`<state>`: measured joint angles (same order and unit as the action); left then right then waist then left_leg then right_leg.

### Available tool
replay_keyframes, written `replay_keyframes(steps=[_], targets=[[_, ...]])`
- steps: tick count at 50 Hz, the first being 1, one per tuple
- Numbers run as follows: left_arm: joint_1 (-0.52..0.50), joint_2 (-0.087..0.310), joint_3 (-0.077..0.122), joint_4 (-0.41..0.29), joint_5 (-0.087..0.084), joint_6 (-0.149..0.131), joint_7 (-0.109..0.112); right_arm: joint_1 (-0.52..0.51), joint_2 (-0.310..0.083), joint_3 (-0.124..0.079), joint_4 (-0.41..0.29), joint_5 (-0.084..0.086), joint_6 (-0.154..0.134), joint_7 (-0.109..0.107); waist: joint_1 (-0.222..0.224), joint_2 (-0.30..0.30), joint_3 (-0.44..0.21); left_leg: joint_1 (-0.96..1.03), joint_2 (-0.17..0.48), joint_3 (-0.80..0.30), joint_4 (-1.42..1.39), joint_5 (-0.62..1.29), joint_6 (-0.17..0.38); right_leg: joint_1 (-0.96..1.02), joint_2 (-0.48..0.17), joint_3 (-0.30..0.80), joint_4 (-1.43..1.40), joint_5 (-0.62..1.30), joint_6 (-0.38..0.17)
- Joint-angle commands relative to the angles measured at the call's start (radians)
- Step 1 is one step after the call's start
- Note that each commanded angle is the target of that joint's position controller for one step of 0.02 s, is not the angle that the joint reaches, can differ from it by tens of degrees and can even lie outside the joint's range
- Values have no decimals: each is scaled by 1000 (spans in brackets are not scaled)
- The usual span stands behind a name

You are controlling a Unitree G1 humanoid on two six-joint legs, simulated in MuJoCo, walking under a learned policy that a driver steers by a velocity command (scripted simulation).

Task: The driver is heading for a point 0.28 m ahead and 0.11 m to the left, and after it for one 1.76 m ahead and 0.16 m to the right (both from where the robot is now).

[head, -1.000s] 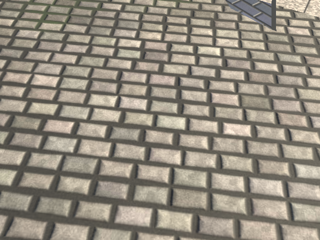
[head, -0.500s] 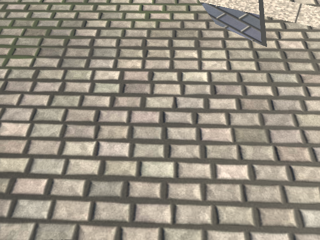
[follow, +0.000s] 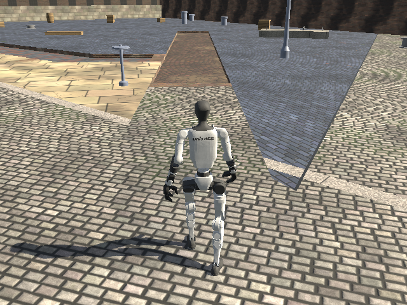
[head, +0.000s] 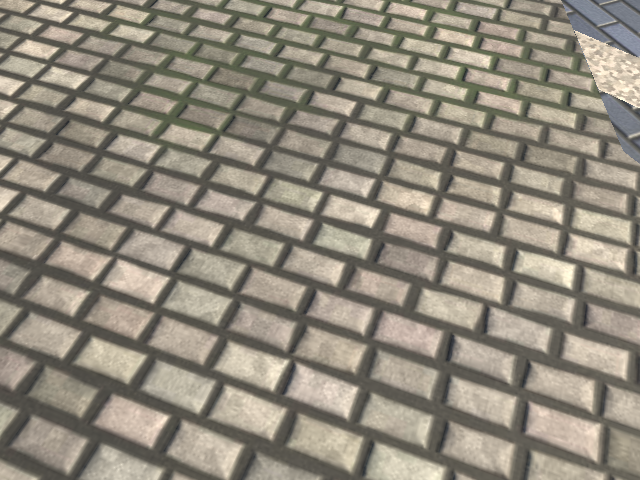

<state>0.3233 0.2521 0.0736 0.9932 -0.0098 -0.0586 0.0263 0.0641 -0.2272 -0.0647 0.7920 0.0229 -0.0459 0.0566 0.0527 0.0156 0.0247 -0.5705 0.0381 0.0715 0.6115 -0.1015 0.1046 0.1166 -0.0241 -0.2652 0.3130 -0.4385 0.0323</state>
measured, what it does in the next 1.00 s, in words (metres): walks ahead: left foot, then right foot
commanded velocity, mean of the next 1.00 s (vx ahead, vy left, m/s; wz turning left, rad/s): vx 0.50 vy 0.00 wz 0.14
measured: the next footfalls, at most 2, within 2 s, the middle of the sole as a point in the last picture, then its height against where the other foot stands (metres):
left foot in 0.02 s outside the picture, level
right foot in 0.50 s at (373, 466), level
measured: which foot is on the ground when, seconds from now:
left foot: up 0.00-0.00, down 0.02-0.52, up 0.54-0.96, down 0.98-1.00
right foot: down 0.00-0.04, up 0.06-0.48, down 0.50-0.98, up 1.00-1.00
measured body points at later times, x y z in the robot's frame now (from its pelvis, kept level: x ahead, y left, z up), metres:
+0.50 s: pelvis +0.30 +0.01 +0.01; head +0.32 +0.03 +0.46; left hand +0.45 +0.30 -0.07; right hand +0.40 -0.27 -0.11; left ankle +0.14 +0.09 -0.72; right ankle +0.46 -0.07 -0.72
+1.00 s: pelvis +0.55 +0.08 +0.01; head +0.57 +0.09 +0.46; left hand +0.51 +0.37 -0.12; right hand +0.82 -0.11 -0.04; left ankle +0.62 +0.21 -0.72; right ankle +0.46 -0.06 -0.71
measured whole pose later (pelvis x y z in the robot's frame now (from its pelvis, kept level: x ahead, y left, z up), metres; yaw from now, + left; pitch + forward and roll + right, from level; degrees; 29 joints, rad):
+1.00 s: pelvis +0.55 +0.08 +0.01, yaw +5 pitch +3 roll +0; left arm 0.43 0.29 0.07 0.83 -0.03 -0.04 0.01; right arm 0.02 -0.25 -0.04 0.64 0.00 -0.12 0.00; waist 0.09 -0.01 -0.01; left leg -0.41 -0.02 -0.04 0.47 -0.08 0.00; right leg -0.15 0.07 0.20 0.61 -0.45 -0.03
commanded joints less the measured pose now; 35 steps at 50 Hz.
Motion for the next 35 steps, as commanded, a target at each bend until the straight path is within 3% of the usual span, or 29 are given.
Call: replay_keyframes(steps=[1,2,3,4,5,6,7,8,10,13,16,20,23,24,25,26,27,28,29,30,31,33,35], targets=[[-51,203,38,-71,-6,7,13,281,-212,-88,-11,5,-5,-9,-213,-75,-162,457,-91,10,-76,-11,93,-167,-209,25,511,1089,-81],[15,97,6,-115,25,-12,2,370,-328,-118,7,4,1,-30,-174,153,-268,836,160,-426,-87,-41,228,-578,-86,37,891,417,-23],[11,57,-17,-147,10,-60,-18,365,-325,-103,-17,-2,-11,-27,-137,196,-402,1001,321,-912,-278,-145,362,-824,78,265,1105,-159,-10],[-118,135,5,-175,-31,-92,-32,364,-242,-78,-16,-15,-18,-26,-184,102,-328,971,283,-796,-312,-127,290,-935,15,363,1129,-95,-41],[-159,135,3,-189,-40,-106,-34,305,-200,-67,-22,-11,-25,-28,-157,61,-214,835,245,-640,-309,-57,246,-950,-31,352,1058,-5,-64],[-160,131,7,-176,-18,-106,-26,225,-171,-57,-42,-8,-28,-27,-107,-22,-141,670,200,-527,-319,33,214,-888,-72,346,964,56,-62],[-145,140,18,-169,1,-93,-20,169,-141,-46,-61,-13,-29,-30,-68,-29,-99,546,168,-451,-345,108,195,-811,-99,343,895,99,-54],[-126,140,22,-174,5,-77,-20,149,-146,-45,-74,-21,-30,-34,-41,6,-91,460,158,-438,-366,154,206,-748,-108,347,862,110,-39],[-122,119,22,-183,16,-55,-17,155,-163,-48,-77,-14,-33,-44,-25,7,-72,376,131,-377,-389,211,205,-716,-106,330,764,144,-4],[-240,94,14,-228,25,-46,-13,204,-200,-57,-72,-8,-32,-64,-55,17,-38,330,87,-318,-396,215,174,-733,-72,310,545,322,29],[-342,70,1,-261,16,-52,-23,242,-200,-58,-66,-3,-24,-71,-99,60,-26,306,46,-294,-381,94,126,-664,-19,302,314,504,25],[-407,108,7,-300,1,-65,-38,292,-193,-57,-48,4,-16,-73,-121,84,-22,378,85,-386,-315,8,105,-627,8,331,196,515,7],[-346,137,13,-288,3,-83,-54,296,-179,-53,-42,-8,-9,-81,-92,121,-36,474,134,-431,-232,56,89,-583,1,319,168,430,-33],[-287,146,19,-270,8,-88,-55,290,-173,-49,-43,-11,-8,-80,-62,129,-51,487,121,-416,-181,149,73,-512,14,290,139,416,-59],[-190,177,33,-243,19,-92,-52,289,-146,-39,-49,-15,-9,-77,-20,114,-115,477,69,-374,-50,265,48,-367,2,295,139,414,-99],[-37,222,42,-225,29,-92,-49,298,-114,-21,-66,-30,-10,-76,36,12,-254,364,5,-296,224,140,11,-124,-139,465,167,424,-170],[77,310,70,-172,26,-77,-58,462,-61,-8,-66,1,-25,-72,-20,-344,-349,-16,-148,-191,576,-321,-76,199,-333,940,64,225,-362],[66,220,46,-176,-14,-74,-67,433,-139,-13,-57,4,-34,-71,4,-277,-297,-177,-98,-238,681,-465,-75,209,-346,1099,-28,-30,-359],[-3,159,28,-199,-18,-67,-65,293,-190,-25,-83,5,-41,-68,24,-167,-153,-231,-46,-228,701,-375,-67,90,-304,964,-38,-41,-313],[-55,150,20,-219,-1,-56,-64,204,-181,-20,-105,-9,-48,-69,18,-71,-95,-204,-15,-193,666,-308,-62,-32,-258,856,-47,54,-288],[-81,143,15,-224,5,-51,-64,158,-169,-22,-124,-29,-57,-70,-1,-39,-39,-191,8,-181,594,-266,-65,-132,-228,793,-61,173,-291],[-82,124,6,-225,9,-49,-58,170,-143,-23,-134,-37,-62,-68,-39,-92,-54,-94,34,-170,470,-232,-76,-205,-169,701,-78,346,-282],[-57,139,11,-218,-3,-45,-47,156,-116,-15,-145,-37,-59,-68,-46,-110,-63,-61,27,-140,340,-238,-99,-239,-150,642,-92,424,-290]])
Keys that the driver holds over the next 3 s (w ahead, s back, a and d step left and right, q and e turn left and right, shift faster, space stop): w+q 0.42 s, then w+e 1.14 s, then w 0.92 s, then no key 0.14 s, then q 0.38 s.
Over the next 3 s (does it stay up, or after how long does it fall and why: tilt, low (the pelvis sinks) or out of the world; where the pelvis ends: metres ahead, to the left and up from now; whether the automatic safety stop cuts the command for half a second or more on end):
stays up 1.48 -0.18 0.02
